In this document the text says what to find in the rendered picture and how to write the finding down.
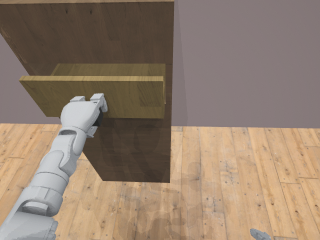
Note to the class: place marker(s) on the drawer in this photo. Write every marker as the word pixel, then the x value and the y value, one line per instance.
pixel 131 90

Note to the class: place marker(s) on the robot right hand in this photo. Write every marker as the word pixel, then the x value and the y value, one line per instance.
pixel 259 235

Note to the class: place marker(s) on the robot left hand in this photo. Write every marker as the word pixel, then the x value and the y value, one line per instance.
pixel 82 114

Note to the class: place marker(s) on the cabinet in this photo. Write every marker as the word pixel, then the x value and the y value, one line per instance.
pixel 44 33

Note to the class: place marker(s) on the handle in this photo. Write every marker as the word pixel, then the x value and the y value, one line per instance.
pixel 99 119

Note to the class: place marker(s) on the left robot upper arm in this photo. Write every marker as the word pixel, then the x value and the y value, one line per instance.
pixel 28 226

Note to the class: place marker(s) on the left robot forearm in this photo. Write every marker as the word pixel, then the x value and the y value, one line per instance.
pixel 44 195

